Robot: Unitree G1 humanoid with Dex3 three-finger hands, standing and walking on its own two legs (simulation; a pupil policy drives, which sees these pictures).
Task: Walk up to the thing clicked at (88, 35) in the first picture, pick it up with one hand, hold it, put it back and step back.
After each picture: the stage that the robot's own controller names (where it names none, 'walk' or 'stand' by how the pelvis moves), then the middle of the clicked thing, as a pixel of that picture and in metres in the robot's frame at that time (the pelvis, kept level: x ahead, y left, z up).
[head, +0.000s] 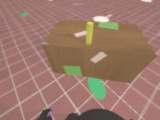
stand; (89, 33) +0.89 +0.05 +0.00
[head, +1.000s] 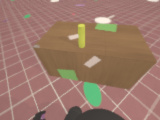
rise first; (81, 36) +0.79 +0.15 +0.03
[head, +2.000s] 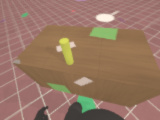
stand; (67, 52) +0.51 +0.23 +0.02
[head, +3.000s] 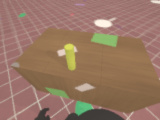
stand; (70, 58) +0.48 +0.18 +0.00
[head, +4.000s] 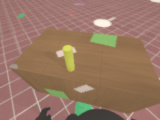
stand; (69, 59) +0.47 +0.19 +0.00
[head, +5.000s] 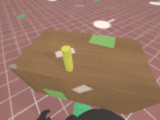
stand; (68, 59) +0.47 +0.20 +0.00
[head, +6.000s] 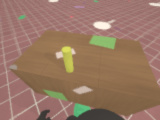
stand; (68, 60) +0.47 +0.20 +0.00
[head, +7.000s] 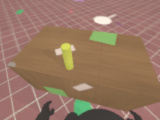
rise first; (67, 58) +0.47 +0.20 +0.00
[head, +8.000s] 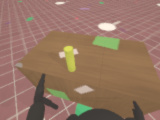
rise first; (70, 60) +0.47 +0.21 +0.00
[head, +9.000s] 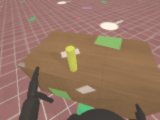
go down; (72, 60) +0.47 +0.20 +0.00
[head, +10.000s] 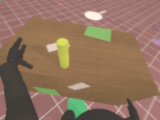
go down; (63, 55) +0.46 +0.19 +0.04
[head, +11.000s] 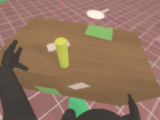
approach; (63, 54) +0.46 +0.19 +0.04
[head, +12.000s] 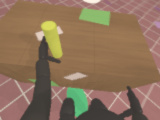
close in; (54, 43) +0.49 +0.21 +0.08
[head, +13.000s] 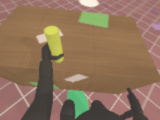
lift; (55, 47) +0.47 +0.20 +0.09
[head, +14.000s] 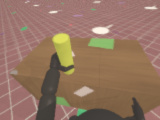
lift; (65, 57) +0.32 +0.15 +0.23
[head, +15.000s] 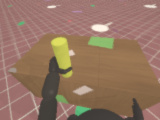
hold; (63, 60) +0.32 +0.17 +0.19
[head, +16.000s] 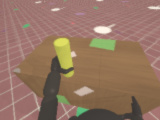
hold; (65, 60) +0.33 +0.16 +0.19
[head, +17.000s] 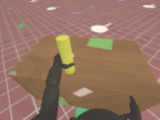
crouch; (66, 56) +0.38 +0.16 +0.17
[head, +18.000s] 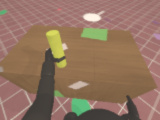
lower; (57, 51) +0.44 +0.20 +0.12
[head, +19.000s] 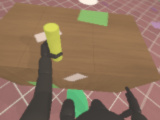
lower; (54, 45) +0.47 +0.20 +0.09
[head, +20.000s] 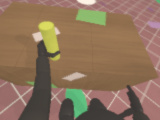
lower; (51, 44) +0.48 +0.21 +0.09
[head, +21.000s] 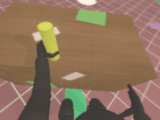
lower; (50, 44) +0.48 +0.21 +0.09
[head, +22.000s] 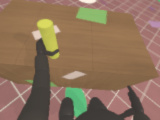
lower; (50, 42) +0.49 +0.21 +0.10
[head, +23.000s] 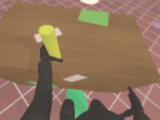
open; (52, 47) +0.46 +0.21 +0.09
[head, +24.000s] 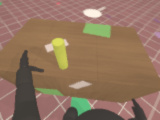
sink last; (61, 55) +0.44 +0.20 +0.06
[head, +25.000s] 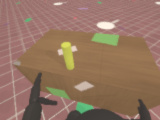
stand; (68, 57) +0.48 +0.22 +0.04
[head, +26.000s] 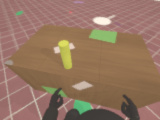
stand; (66, 56) +0.46 +0.21 +0.05
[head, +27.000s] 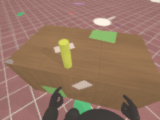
stand; (66, 55) +0.47 +0.21 +0.05
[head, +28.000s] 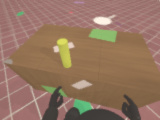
stand; (65, 54) +0.47 +0.22 +0.06
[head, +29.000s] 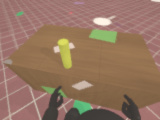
stand; (65, 55) +0.46 +0.21 +0.06
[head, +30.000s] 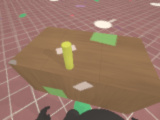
stand; (68, 57) +0.47 +0.20 +0.04
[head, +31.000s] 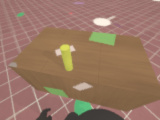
walk; (67, 59) +0.47 +0.21 +0.00
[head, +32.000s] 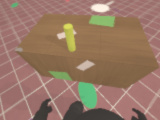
walk; (70, 39) +0.63 +0.21 +0.02
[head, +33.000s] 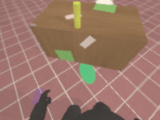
walk; (77, 16) +0.95 +0.18 +0.03
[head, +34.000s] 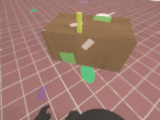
stand; (79, 23) +1.11 +0.20 +0.02
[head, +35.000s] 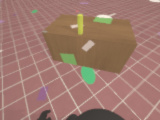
stand; (80, 25) +1.11 +0.19 +0.00
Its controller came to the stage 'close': yes
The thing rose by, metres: 0.20
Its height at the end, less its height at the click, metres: +0.00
